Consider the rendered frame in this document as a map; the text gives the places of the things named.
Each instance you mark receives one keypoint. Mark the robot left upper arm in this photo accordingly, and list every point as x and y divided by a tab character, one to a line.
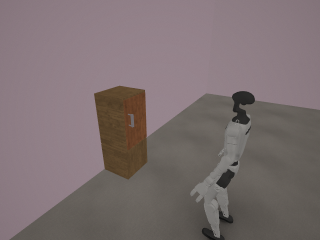
232	135

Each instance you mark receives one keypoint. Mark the robot left forearm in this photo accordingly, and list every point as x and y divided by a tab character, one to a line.
222	167

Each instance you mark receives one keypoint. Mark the cupboard door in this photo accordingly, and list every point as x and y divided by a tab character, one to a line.
135	105

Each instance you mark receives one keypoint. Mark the robot left hand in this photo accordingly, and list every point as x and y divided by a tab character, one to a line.
202	189

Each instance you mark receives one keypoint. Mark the robot torso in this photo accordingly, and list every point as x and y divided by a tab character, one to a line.
241	143

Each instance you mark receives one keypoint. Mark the robot right hand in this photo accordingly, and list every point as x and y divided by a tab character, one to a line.
221	152

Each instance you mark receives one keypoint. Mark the handle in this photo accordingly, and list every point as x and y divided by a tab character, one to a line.
132	120

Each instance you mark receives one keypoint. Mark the robot head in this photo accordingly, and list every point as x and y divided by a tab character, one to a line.
243	98

